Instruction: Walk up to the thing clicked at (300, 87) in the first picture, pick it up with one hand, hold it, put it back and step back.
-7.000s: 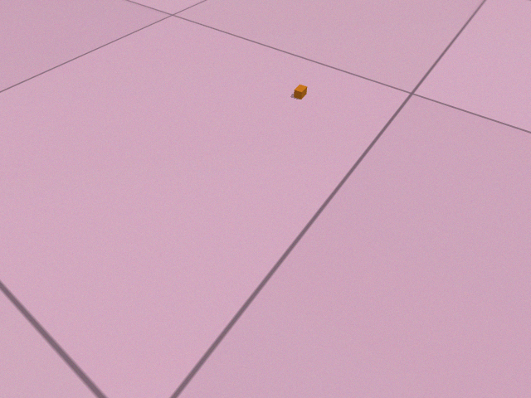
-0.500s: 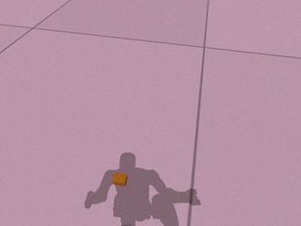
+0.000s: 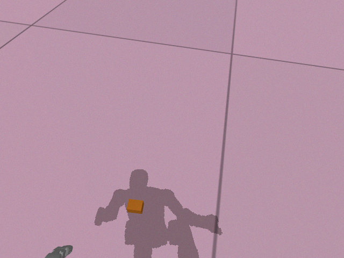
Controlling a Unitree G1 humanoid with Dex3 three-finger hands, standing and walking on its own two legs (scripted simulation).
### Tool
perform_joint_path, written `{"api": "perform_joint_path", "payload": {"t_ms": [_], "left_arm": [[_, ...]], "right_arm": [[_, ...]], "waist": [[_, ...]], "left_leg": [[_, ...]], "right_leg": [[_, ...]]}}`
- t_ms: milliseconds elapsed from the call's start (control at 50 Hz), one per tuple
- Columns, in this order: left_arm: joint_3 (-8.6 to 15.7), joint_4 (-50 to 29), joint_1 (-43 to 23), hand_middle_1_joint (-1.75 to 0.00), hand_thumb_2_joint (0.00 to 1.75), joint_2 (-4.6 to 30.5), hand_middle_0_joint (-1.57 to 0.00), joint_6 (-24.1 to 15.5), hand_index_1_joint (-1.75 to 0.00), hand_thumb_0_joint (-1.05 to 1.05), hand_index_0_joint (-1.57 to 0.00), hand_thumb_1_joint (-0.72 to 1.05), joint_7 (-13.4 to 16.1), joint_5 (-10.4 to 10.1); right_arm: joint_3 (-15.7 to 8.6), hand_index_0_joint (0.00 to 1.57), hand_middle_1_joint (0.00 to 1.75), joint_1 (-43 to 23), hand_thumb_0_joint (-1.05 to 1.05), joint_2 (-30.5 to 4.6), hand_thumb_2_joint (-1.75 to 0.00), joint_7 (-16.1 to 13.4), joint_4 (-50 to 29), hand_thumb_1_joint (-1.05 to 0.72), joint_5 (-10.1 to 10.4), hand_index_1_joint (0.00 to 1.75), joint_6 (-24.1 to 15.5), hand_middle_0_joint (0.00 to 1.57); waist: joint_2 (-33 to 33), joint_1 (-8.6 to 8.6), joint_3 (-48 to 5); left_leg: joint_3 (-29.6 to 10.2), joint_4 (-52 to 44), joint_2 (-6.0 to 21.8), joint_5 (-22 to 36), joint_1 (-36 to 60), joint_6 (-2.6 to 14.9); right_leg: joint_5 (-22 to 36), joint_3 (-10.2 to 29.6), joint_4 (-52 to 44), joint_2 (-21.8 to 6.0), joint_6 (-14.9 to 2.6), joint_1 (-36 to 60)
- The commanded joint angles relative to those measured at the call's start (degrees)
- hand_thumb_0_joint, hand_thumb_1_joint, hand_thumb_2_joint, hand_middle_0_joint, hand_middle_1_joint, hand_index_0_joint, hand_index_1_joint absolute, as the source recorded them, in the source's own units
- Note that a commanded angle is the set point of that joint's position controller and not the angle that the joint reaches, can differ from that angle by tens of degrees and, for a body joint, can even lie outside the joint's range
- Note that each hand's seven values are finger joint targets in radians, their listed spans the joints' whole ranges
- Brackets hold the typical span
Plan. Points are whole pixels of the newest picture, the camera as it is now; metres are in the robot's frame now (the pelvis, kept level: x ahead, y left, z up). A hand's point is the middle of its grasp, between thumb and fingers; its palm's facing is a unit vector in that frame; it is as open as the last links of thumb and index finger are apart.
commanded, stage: walk up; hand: left
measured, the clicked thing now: (135, 206) +0.47 +0.22 -0.74
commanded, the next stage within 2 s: stand in 0.78 s
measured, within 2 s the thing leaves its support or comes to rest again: neither
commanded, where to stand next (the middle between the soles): +0.09 +0.01 m, yaw -4 degrees
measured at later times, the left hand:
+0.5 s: hand out of the picture +0.07 +0.25 -0.16, palm faces +0.04 -0.95 -0.31, open 7.4 cm
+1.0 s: hand out of the picture +0.11 +0.25 -0.15, palm faces +0.02 -0.95 -0.32, open 7.4 cm
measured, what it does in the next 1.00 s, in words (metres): stands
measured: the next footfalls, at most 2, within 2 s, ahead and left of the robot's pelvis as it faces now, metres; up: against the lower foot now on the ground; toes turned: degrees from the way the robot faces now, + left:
none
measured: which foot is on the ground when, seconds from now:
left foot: down 0.00-1.00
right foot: down 0.00-1.00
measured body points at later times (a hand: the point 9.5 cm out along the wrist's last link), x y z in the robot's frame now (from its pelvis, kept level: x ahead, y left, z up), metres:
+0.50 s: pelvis +0.00 +0.00 +0.01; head +0.02 +0.01 +0.46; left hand +0.07 +0.30 -0.13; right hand +0.10 -0.31 -0.11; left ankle +0.00 +0.12 -0.74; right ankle +0.00 -0.12 -0.74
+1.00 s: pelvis +0.01 +0.00 +0.01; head +0.03 +0.00 +0.46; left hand +0.10 +0.30 -0.12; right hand +0.11 -0.30 -0.11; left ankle +0.00 +0.12 -0.74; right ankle +0.00 -0.12 -0.74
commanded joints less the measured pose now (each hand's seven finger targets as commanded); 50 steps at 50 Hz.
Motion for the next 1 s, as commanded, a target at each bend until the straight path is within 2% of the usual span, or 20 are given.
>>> {"api": "perform_joint_path", "payload": {"t_ms": [0,220,300,340,400,460,580,740,760,800,900,980], "left_arm": [[2.4,-2.5,-2.6,-0.30,0.90,11.4,-0.20,-1.3,-0.30,0.00,-0.20,0.90,0.5,0.1],[2.6,-1.3,-3.4,-0.30,0.90,10.9,-0.20,-1.4,-0.30,0.00,-0.20,0.90,0.2,0.4],[2.8,-1.1,-2.6,-0.30,0.90,10.7,-0.20,-1.4,-0.30,0.00,-0.20,0.90,0.1,0.6],[3.0,-1.0,-2.0,-0.30,0.90,10.7,-0.20,-1.4,-0.30,0.00,-0.20,0.90,0.1,0.7],[3.1,-1.2,-1.8,-0.30,0.90,10.8,-0.20,-1.7,-0.30,0.00,-0.20,0.90,0.1,0.8],[3.2,-1.0,-1.3,-0.30,0.90,10.6,-0.20,-1.4,-0.30,0.00,-0.20,0.90,0.3,0.6],[3.3,-1.5,-0.8,-0.30,0.90,10.4,-0.20,-1.4,-0.30,0.00,-0.20,0.90,0.4,0.6],[3.5,-1.8,-1.0,-0.30,0.90,10.3,-0.20,-1.0,-0.30,0.00,-0.20,0.90,0.6,0.6],[2.0,-0.9,0.2,-0.30,0.90,8.6,-0.20,-1.2,-0.30,0.00,-0.20,0.90,1.0,-0.3],[2.2,-0.5,0.2,-0.30,0.90,9.3,-0.20,-1.6,-0.30,0.00,-0.20,0.90,1.3,-0.3],[1.8,0.1,-0.5,-0.30,0.90,9.6,-0.20,-1.9,-0.30,0.00,-0.20,0.90,1.5,-0.1],[1.5,0.7,-0.7,-0.30,0.90,9.5,-0.20,-2.2,-0.30,0.00,-0.20,0.90,1.6,0.0]], "right_arm": [[-2.5,0.20,0.30,-2.1,0.00,-13.4,-0.90,-1.0,-2.8,-0.90,0.2,0.30,-1.1,0.20],[-2.2,0.20,0.30,-4.7,0.00,-12.6,-0.90,-0.5,-1.8,-0.90,-0.1,0.30,-0.7,0.20],[-2.3,0.20,0.30,-5.3,0.00,-12.7,-0.90,-0.4,-1.9,-0.90,-0.3,0.30,-0.8,0.20],[-2.4,0.20,0.30,-5.5,0.00,-12.6,-0.90,-0.5,-1.9,-0.90,-0.3,0.30,-0.7,0.20],[-2.3,0.20,0.30,-4.8,0.00,-12.1,-0.90,-0.5,-1.9,-0.90,-0.1,0.30,-0.8,0.20],[-2.5,0.20,0.30,-4.9,0.00,-12.4,-0.90,-0.7,-1.9,-0.90,0.0,0.30,-0.7,0.20],[-2.5,0.20,0.30,-4.4,0.00,-12.2,-0.90,-0.8,-2.0,-0.90,0.1,0.30,-0.4,0.20],[-2.6,0.20,0.30,-4.5,0.00,-12.4,-0.90,-1.0,-1.9,-0.90,0.0,0.30,-0.3,0.20],[-2.2,0.20,0.30,-7.4,0.00,-11.4,-0.90,-0.6,-2.0,-0.90,-0.3,0.30,0.3,0.20],[-2.1,0.20,0.30,-6.6,0.00,-11.1,-0.90,-0.3,-2.1,-0.90,-0.1,0.30,0.5,0.20],[-2.1,0.20,0.30,-6.6,0.00,-11.0,-0.90,0.1,-1.6,-0.90,0.2,0.30,0.9,0.20],[-2.2,0.20,0.30,-7.1,0.00,-11.1,-0.90,0.3,-1.7,-0.90,0.2,0.30,0.9,0.20]], "waist": [[0.5,0.63,-7.9],[1.7,0.51,-5.6],[3.3,0.82,-5.4],[3.0,0.86,-5.8],[1.6,0.59,-8.2],[2.6,0.56,-7.6],[1.0,0.47,-8.5],[1.1,0.49,-7.9],[4.1,1.80,-7.3],[2.8,1.27,-8.7],[1.9,1.07,-7.1],[1.2,0.97,-7.8]], "left_leg": [[-5.5,-5.8,6.1,20.8,-2.6,3.05],[-5.4,-10.6,5.5,12.3,-1.2,2.13],[-6.3,-12.2,5.6,9.2,-2.0,2.18],[-6.2,-12.0,5.6,10.6,-1.8,2.12],[-4.6,-10.1,5.2,16.2,0.6,1.77],[-4.8,-10.1,5.3,18.6,1.3,1.69],[-4.1,-9.1,5.4,20.4,1.6,1.71],[-4.5,-9.4,5.6,23.1,1.4,1.89],[-4.3,-10.9,6.9,24.2,3.2,1.59],[-4.6,-10.9,7.1,28.1,4.6,1.18],[-3.8,-13.8,7.0,22.7,4.6,0.86],[-4.1,-14.6,7.3,22.5,5.7,0.90]], "right_leg": [[8.1,7.1,-5.0,-6.0,-2.42,9.1],[-0.2,7.1,-10.0,-6.1,-1.58,7.5],[-1.0,6.7,-9.9,-5.8,-1.37,8.4],[-0.3,6.8,-10.2,-5.8,-1.37,8.8],[5.2,6.7,-10.1,-6.7,-1.53,10.2],[6.5,5.8,-9.2,-6.2,-1.37,9.1],[8.7,5.7,-9.1,-6.9,-1.72,10.6],[11.1,5.1,-8.1,-6.4,-1.59,11.1],[13.2,7.0,-10.1,-7.3,-1.49,10.2],[18.5,6.6,-9.7,-7.4,-1.31,11.9],[14.5,6.6,-11.4,-7.0,-0.83,12.1],[14.7,6.9,-12.1,-7.2,-0.63,12.6]]}}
